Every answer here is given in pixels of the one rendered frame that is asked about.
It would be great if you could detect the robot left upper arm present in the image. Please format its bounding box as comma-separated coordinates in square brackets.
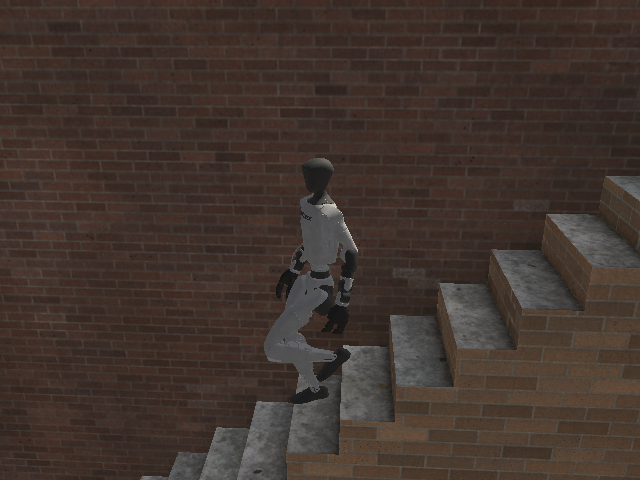
[319, 205, 358, 262]

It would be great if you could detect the right robot forearm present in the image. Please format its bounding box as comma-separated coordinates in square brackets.
[289, 245, 307, 274]

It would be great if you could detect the robot left hand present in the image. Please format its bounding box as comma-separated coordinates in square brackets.
[321, 304, 349, 334]

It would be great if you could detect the robot right shin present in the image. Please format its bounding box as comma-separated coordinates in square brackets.
[294, 361, 320, 393]

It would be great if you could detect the robot shin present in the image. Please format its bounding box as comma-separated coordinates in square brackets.
[294, 361, 320, 393]
[267, 340, 337, 364]

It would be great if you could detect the robot right upper arm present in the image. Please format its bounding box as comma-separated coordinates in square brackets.
[300, 194, 314, 207]

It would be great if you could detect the robot right hand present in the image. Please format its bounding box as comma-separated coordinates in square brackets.
[276, 269, 298, 299]

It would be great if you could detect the left robot forearm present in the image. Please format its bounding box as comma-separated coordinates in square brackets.
[335, 249, 358, 307]

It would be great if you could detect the robot left shin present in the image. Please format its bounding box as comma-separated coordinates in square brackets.
[267, 340, 337, 364]

